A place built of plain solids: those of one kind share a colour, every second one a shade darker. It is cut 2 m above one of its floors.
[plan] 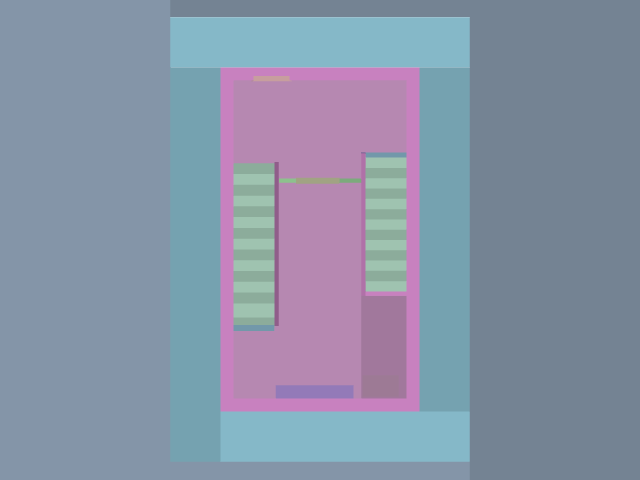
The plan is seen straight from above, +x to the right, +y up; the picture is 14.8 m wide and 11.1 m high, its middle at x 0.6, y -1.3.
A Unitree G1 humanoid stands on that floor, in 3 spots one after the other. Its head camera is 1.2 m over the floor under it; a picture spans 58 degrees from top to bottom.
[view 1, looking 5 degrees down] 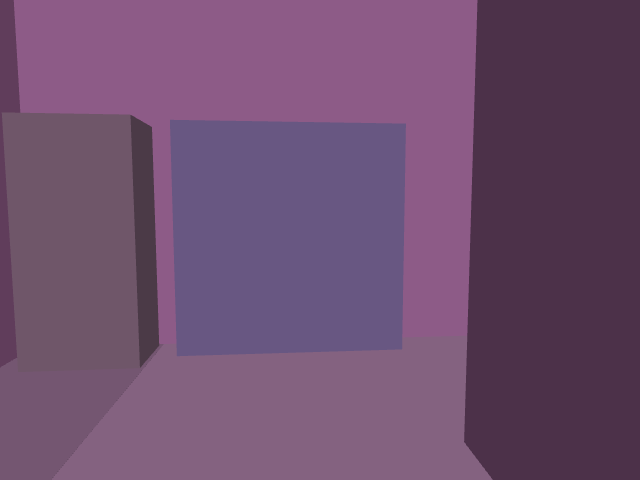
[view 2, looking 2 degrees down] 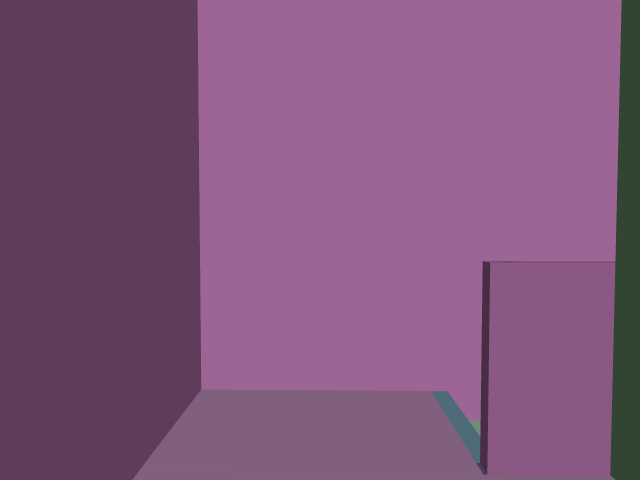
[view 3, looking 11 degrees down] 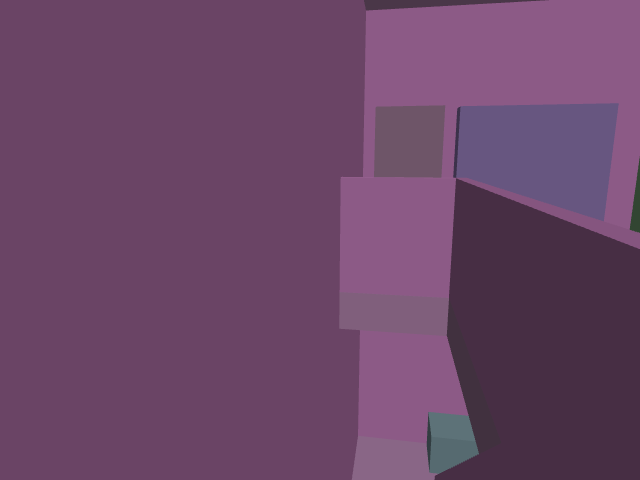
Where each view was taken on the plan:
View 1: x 0.55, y -1.28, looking -95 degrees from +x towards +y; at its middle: oilskins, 3.40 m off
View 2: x -0.50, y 1.47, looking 1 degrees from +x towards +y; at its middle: wall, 3.10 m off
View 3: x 2.13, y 1.20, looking -80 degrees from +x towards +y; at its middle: wall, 2.78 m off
